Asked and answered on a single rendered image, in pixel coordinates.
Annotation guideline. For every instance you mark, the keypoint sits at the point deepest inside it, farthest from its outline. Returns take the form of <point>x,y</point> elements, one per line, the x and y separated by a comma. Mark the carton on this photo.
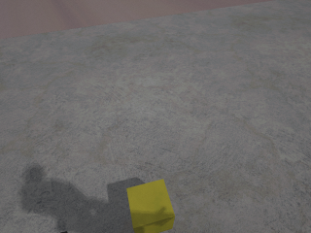
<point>150,207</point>

